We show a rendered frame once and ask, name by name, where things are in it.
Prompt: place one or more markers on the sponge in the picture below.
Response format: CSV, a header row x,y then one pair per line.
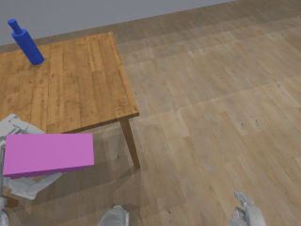
x,y
31,155

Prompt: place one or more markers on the robot left thigh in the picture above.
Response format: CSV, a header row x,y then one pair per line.
x,y
115,217

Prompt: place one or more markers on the table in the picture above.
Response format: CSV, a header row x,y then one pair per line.
x,y
81,84

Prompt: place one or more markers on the left robot hand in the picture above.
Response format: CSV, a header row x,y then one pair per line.
x,y
27,188

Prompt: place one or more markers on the right robot hand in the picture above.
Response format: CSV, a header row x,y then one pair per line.
x,y
251,216

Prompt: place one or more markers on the left robot forearm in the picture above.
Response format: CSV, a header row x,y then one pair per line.
x,y
4,217

